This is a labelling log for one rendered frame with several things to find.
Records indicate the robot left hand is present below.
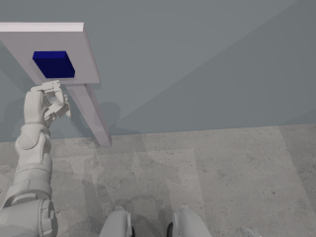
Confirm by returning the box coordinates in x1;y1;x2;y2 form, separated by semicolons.
24;80;72;128

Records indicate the robot right hand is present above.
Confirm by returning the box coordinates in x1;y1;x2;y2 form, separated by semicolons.
240;226;262;237

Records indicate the robot left forearm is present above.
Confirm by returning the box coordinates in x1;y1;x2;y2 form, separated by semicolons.
0;123;52;210

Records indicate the left robot upper arm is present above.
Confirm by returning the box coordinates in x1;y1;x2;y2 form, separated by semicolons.
0;198;58;237

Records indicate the panel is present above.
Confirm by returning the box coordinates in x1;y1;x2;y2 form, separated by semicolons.
0;22;113;148

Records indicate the button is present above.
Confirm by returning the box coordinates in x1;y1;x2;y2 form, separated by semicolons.
33;50;75;79

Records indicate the robot right thigh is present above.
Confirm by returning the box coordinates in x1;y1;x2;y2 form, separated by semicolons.
173;209;212;237

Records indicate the robot left thigh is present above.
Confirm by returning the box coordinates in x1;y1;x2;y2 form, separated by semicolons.
99;210;132;237

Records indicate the robot thigh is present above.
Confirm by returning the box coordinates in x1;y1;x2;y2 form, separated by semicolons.
173;209;212;237
99;210;132;237

